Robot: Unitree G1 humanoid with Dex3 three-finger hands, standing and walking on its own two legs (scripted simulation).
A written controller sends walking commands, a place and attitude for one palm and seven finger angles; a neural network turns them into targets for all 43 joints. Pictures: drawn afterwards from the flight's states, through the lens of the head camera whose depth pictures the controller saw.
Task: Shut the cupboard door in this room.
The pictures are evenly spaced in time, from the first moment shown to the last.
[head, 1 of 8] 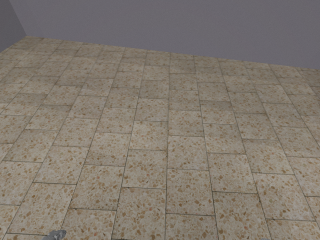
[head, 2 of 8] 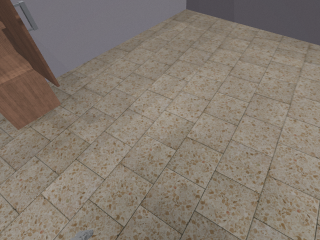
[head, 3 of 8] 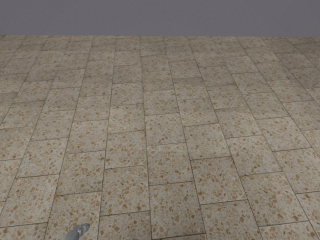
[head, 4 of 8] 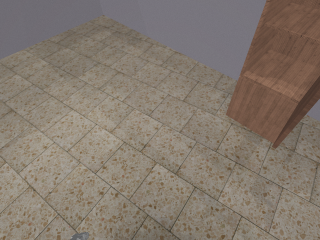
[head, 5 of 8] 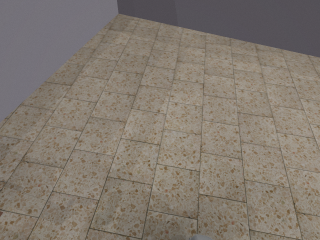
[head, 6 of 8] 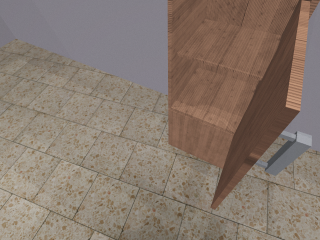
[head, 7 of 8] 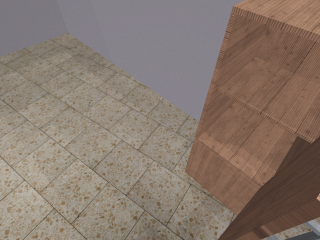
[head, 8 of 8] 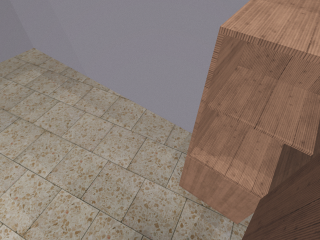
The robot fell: no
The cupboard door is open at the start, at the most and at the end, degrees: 92 92 86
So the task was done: no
